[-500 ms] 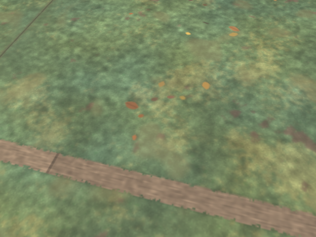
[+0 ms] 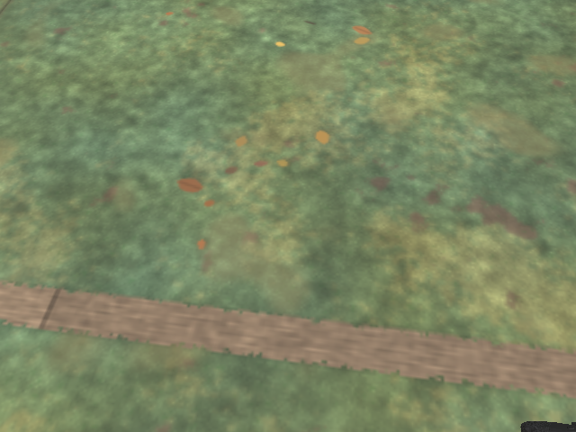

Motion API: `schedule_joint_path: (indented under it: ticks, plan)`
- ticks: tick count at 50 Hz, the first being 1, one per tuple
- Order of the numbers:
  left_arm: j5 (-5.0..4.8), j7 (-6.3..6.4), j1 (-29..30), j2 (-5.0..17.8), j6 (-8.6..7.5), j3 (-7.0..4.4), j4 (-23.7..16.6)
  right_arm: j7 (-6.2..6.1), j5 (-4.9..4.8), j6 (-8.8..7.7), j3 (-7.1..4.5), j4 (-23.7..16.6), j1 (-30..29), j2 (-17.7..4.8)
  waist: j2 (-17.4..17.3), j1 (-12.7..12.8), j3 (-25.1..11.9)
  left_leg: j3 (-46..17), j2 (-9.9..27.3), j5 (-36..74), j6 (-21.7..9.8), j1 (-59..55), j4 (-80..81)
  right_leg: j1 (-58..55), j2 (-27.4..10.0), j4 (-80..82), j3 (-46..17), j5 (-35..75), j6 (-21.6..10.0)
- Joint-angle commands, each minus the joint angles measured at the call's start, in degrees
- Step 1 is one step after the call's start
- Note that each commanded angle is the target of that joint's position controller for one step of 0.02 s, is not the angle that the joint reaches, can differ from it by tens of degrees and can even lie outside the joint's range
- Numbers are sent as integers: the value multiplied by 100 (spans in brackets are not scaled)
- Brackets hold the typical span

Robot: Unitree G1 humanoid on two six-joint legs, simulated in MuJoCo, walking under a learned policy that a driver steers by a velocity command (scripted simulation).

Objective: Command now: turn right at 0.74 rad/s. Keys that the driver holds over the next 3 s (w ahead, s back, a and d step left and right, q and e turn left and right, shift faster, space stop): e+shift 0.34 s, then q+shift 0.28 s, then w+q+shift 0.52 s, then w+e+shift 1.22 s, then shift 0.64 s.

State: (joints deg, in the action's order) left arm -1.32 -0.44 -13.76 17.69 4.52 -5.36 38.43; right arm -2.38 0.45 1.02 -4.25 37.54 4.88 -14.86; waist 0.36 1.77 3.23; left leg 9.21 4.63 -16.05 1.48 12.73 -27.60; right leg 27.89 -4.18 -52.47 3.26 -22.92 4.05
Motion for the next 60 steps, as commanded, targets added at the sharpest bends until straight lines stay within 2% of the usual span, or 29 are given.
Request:
schedule_joint_path:
  ticks: [1, 4, 5, 6, 7, 9, 10, 18, 24, 27, 28, 30, 31, 33, 34, 36, 37, 38, 39, 40, 42, 43, 48, 53, 55, 57, 58, 59, 60]
  plan:
    - [-12, -132, 222, 392, -19, -77, -717, 56, -111, -94, -347, -269, -77, -1110, -955, -193, -762, -664, 1640, 2503, -1139, -631, 479, -313, -37, 715, 135, 93, -227]
    - [1, -65, -348, 592, 28, -243, -601, 152, -234, -96, -340, -85, 45, -941, -431, 102, -785, -103, 1304, 1498, -494, -70, -641, -1513, 344, 2086, 222, 1207, -688]
    - [9, 46, -683, 1236, -26, -455, -615, 174, -87, -85, -292, -89, 198, -717, 958, 174, -748, 392, 663, 144, 13, 1091, -2269, -2445, -333, 2761, -1127, 3342, -1143]
    - [166, 43, -701, 1925, -181, -546, -791, 114, 106, -101, -146, -649, -460, -422, 2363, 160, -874, -242, -430, -2473, 401, 2892, -3819, -2860, -1619, 3211, -3827, 4101, -2451]
    - [270, -42, -715, 1577, -362, -440, -827, 70, 69, -107, -228, -611, -760, -747, 1298, 448, -1256, -1209, -410, -2493, 317, 3085, -4601, -2925, -1752, 3421, -3765, 3406, -2663]
    - [100, 41, -243, 1285, -482, -328, -796, 14, -33, -156, -263, -472, -630, -791, 553, 82, -850, -1509, -230, -1414, 77, 3071, -4400, -2500, -1188, 3392, -2908, 2413, -2046]
    - [-21, 112, 131, 1099, -425, -252, -862, -23, 18, -158, -305, -420, -525, -912, 474, -92, -713, -1537, -174, -931, 77, 3014, -4060, -2284, -996, 3354, -2646, 2285, -1802]
    - [51, 334, 413, 1070, -278, -199, -1048, 70, -27, -186, -200, -103, -161, -669, 661, -196, -942, -1561, -659, 74, 404, 2321, -2473, -2073, -462, 3133, -2542, 2035, -1586]
    - [306, 153, 572, 302, -317, 209, -847, 206, -52, -183, -30, 33, 74, -531, 769, 10, -942, -1233, -133, -26, 304, 801, -1562, -1392, -563, 2969, -2217, 2355, -1612]
    - [295, 75, 681, 480, -384, 196, -673, 260, -94, -231, -40, -56, 108, -693, 741, -125, -523, -983, -304, 579, 62, 220, -267, -1250, -398, 2862, -1972, 2013, -1433]
    - [273, 92, 512, 623, -408, 143, -607, 257, -61, -244, -80, -139, 47, -925, 566, -72, -433, -1168, -269, 1232, -49, 246, -27, -1392, -232, 2737, -1903, 1766, -1261]
    - [359, 174, 205, 685, -443, 71, -674, 245, -119, -261, -235, -228, 45, -1571, -615, 326, -450, -2238, 253, 2806, -616, 426, 9, -1412, 586, 1960, -1094, 1012, -778]
    - [351, 228, 431, 637, -439, 64, -723, 250, -175, -256, -270, -210, 210, -1533, -1040, 161, -482, -2873, 530, 2458, -1002, 535, 353, -1364, 850, 1477, -652, 795, -537]
    - [176, 202, 674, 377, -473, 76, -875, 202, -226, -229, -219, -22, 942, -1227, -1352, -66, -741, -3908, 740, -988, -1461, 111, 884, -805, 1038, 1184, -508, -812, -524]
    - [67, 114, 708, 274, -533, 84, -894, 193, -239, -240, -211, -9, 1100, -1179, -1301, -108, -519, -4232, 767, -2780, -1500, 278, 1155, -693, 899, 1336, -693, -973, -644]
    - [-39, 13, 215, 244, -725, 19, -723, 141, -304, -213, -225, -288, 335, -1227, -1216, 428, -181, -3923, 374, -3010, -1151, 1773, 1153, -2205, 559, 2662, -935, -459, -931]
    - [81, 33, -503, 627, -797, -117, -465, 107, -318, -196, -166, -578, -155, -952, -741, 772, -329, -3046, -217, -2376, -575, 3118, 380, -3732, -29, 3261, -1493, -585, -1105]
    - [150, 20, -1052, 1004, -862, -257, -215, 98, -370, -236, -28, -839, -408, -476, 519, 865, -471, -1896, -776, -1427, -183, 4164, -1543, -4550, -1213, 4029, -3225, -1695, -1458]
    - [188, 12, -634, 834, -940, -207, -248, 117, -314, -301, -48, -846, -205, -651, 564, 532, -151, -2036, -324, -1089, -230, 4571, -2719, -4195, -1830, 4127, -3952, -1756, -1689]
    - [159, 52, -368, 468, -984, -87, -352, 166, -314, -305, -104, -711, 105, -784, 323, 300, -91, -2051, -161, -677, -266, 4588, -3287, -4015, -1700, 4155, -3514, -1510, -1636]
    - [97, 83, -286, 342, -1021, -39, -285, 259, -327, -310, -88, -590, 428, -721, 434, 155, -27, -1900, 63, -81, -227, 4747, -3903, -3909, -1476, 4287, -2674, -804, -1450]
    - [478, 99, -662, 493, -962, 7, -63, 522, 394, -101, -132, -649, -107, -855, -47, 288, 101, -1335, -116, -54, -214, 4506, -4179, -3358, -1336, 4510, -2088, -733, -1302]
    - [357, 46, -1063, 470, -1069, 81, 348, 843, 181, 47, -30, -743, -399, -662, 495, 252, 413, -1131, -24, 775, -265, 4277, -4112, -2955, -922, 4665, -377, 757, -926]
    - [384, 131, -1509, 614, -1070, 111, 759, 973, 195, 5, 183, -1042, -1395, -447, 497, 447, 809, -114, -116, 758, -697, 3530, -2283, -3188, -967, 4759, 736, 2532, -787]
    - [364, 179, -1521, 784, -1031, 120, 863, 874, 189, 8, 214, -973, -1154, -414, 631, 157, 437, 391, -639, 333, -1046, 2393, -1774, -3346, -976, 3911, 1188, 6220, -690]
    - [365, 223, -1496, 1193, -878, 38, 882, 733, 161, -37, 57, -653, 193, -750, 906, -666, -528, 415, -1184, -381, -1351, 707, -1737, -3315, -1261, 1852, 1195, 8547, -734]
    - [334, 214, -1412, 1225, -879, 62, 840, 642, 212, -90, -91, -247, 1477, -1018, 864, -1235, -1151, -105, -1281, -282, -1565, -1213, -1255, -2315, -1318, 372, 1078, 7939, -775]
    - [400, 145, -1523, 763, -911, 172, 777, 511, 247, -94, -256, 79, 1973, -1415, 198, -1211, -1510, -1616, -378, -1038, -1620, -2845, -812, -704, -863, -1500, 959, 3581, -722]
    - [199, 14, -1637, 229, -985, 331, 260, 444, 222, -70, -341, -37, 1730, -1999, -1219, -664, -2263, -5025, 1384, -2543, -2071, -4097, 382, 1348, 92, -3513, 353, -510, -515]
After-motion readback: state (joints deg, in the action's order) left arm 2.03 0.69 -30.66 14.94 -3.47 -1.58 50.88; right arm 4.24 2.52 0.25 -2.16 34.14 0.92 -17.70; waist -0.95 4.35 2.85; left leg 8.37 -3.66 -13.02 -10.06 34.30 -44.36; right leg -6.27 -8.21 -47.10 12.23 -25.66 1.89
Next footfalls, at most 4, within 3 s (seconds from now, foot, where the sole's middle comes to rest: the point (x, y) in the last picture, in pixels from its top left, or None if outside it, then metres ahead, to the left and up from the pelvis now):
0.08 right None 0.05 -0.12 -0.77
0.56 left None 0.14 0.08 -0.77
1.16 left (261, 427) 0.45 0.12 -0.77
1.64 right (272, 263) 0.88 0.11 -0.77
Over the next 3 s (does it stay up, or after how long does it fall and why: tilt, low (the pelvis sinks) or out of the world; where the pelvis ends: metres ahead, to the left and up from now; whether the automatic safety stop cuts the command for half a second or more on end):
stays up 1.63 -0.10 -0.01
